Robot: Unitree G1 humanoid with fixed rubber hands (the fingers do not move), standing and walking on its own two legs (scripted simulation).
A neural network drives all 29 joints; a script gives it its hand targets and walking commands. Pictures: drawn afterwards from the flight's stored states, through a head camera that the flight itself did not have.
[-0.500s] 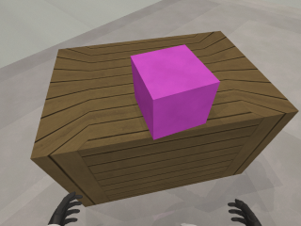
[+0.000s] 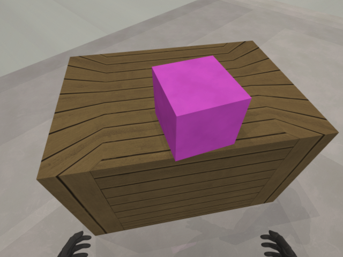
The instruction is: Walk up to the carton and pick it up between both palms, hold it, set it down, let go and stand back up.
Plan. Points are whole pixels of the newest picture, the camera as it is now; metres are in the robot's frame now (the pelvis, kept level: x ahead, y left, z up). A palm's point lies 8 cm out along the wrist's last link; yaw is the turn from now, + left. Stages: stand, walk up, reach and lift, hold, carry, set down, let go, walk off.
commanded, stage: walk up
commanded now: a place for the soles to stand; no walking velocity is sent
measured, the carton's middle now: (194, 106) +0.57 -0.07 +0.00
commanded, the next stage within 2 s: none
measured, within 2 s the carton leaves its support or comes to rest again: neither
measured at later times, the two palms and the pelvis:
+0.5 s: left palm out of the picture +0.13 +0.15 -0.12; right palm (333, 244) +0.17 -0.40 -0.11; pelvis +0.06 -0.12 -0.03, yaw +9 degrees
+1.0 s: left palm (163, 231) +0.22 +0.04 -0.13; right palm out of the picture +0.29 -0.51 -0.08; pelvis +0.14 -0.25 -0.02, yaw +16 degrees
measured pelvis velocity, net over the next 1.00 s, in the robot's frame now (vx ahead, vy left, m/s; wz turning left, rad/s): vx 0.14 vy -0.25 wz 0.28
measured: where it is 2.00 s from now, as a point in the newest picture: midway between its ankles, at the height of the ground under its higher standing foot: outside the picture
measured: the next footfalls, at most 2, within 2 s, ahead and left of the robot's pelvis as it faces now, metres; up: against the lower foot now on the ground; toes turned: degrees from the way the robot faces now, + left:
right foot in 0.34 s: +0.16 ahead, -0.22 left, +0.00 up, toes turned +1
left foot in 0.64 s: +0.17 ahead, -0.04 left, +0.00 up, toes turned +14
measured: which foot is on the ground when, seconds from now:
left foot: down 0.00-0.36, up 0.38-0.62, down 0.64-1.00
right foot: down 0.00-0.08, up 0.10-0.32, down 0.34-0.66, up 0.68-1.00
